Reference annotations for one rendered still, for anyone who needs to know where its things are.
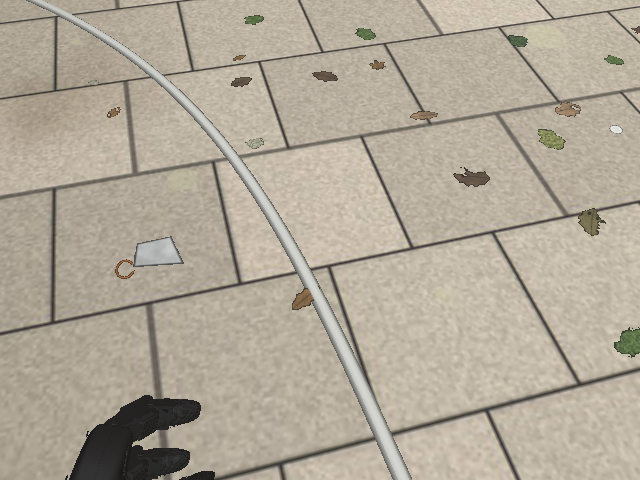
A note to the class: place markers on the left robot hand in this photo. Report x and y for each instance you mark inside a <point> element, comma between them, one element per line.
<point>107,453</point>

